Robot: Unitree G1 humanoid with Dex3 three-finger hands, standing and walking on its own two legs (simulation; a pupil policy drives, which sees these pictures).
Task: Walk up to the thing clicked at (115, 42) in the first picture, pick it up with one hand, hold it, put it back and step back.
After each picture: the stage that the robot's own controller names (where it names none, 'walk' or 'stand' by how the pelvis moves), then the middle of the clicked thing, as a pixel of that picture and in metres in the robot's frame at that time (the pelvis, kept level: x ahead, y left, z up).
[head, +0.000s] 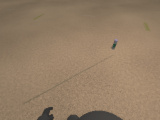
stand; (114, 44) +1.65 -0.53 -0.65
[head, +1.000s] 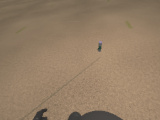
walk; (99, 46) +1.58 -0.05 -0.62
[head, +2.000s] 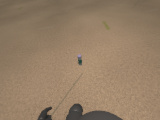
walk; (79, 60) +1.05 +0.29 -0.64
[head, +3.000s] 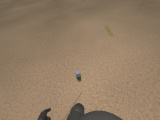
walk; (78, 76) +0.71 +0.26 -0.65
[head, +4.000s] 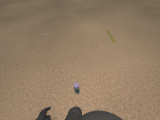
walk; (76, 88) +0.50 +0.21 -0.65
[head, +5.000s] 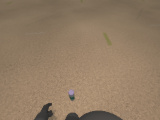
stand; (71, 95) +0.40 +0.21 -0.64
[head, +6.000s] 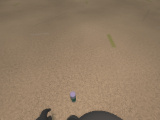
stand; (73, 97) +0.39 +0.20 -0.65
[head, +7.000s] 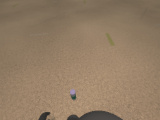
stand; (73, 95) +0.41 +0.21 -0.66
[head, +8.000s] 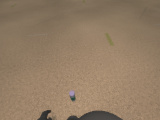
stand; (72, 96) +0.39 +0.22 -0.66
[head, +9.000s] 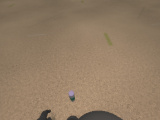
stand; (72, 96) +0.39 +0.23 -0.66
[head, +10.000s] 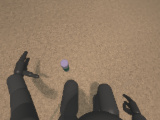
go down; (65, 66) +0.44 +0.23 -0.39
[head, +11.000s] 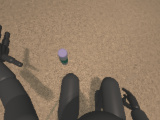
go down; (63, 58) +0.46 +0.24 -0.27
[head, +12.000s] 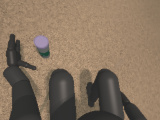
close in; (43, 49) +0.45 +0.28 -0.17
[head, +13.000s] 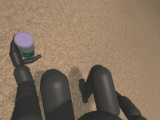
close; (27, 49) +0.44 +0.30 -0.16
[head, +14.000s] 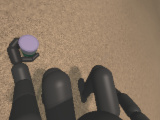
lift; (29, 49) +0.42 +0.29 -0.16
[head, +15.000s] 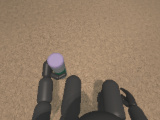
lift; (59, 68) +0.32 +0.23 -0.02
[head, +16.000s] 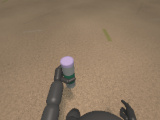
hold; (69, 74) +0.32 +0.16 +0.06
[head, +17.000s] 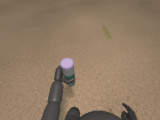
hold; (69, 74) +0.32 +0.16 +0.04
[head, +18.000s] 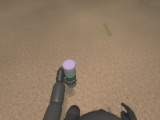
crouch; (70, 75) +0.32 +0.15 +0.01
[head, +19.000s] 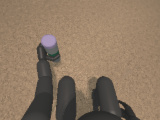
crouch; (53, 51) +0.46 +0.23 -0.05
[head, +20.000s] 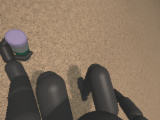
lower; (21, 49) +0.45 +0.29 -0.17
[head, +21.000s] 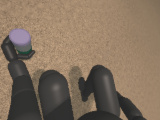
lower; (24, 47) +0.44 +0.30 -0.16
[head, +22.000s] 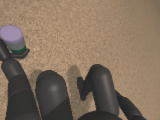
lower; (17, 46) +0.44 +0.31 -0.16
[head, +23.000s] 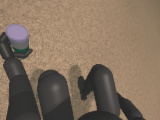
lower; (21, 45) +0.44 +0.31 -0.16
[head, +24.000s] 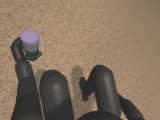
loosen; (31, 48) +0.44 +0.27 -0.16
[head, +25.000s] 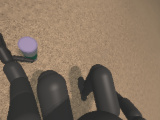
withdraw; (30, 52) +0.42 +0.27 -0.17
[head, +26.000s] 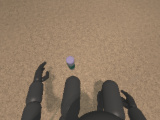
walk; (71, 64) +0.45 +0.20 -0.33
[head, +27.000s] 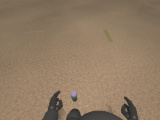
stand; (74, 96) +0.37 +0.17 -0.59
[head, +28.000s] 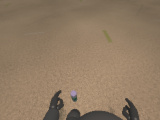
stand; (74, 96) +0.38 +0.18 -0.60
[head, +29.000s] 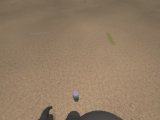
stand; (76, 96) +0.39 +0.17 -0.63
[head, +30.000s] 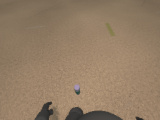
walk; (77, 90) +0.41 +0.16 -0.64
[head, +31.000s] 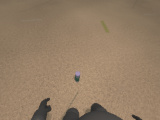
walk; (77, 77) +0.59 +0.14 -0.65
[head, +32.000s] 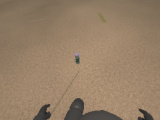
walk; (77, 58) +0.93 +0.29 -0.62
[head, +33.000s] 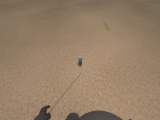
stand; (80, 61) +0.99 +0.19 -0.65
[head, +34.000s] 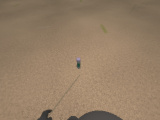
stand; (78, 63) +1.01 +0.23 -0.66
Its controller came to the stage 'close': yes
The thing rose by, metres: 0.68
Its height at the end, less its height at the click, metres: +0.00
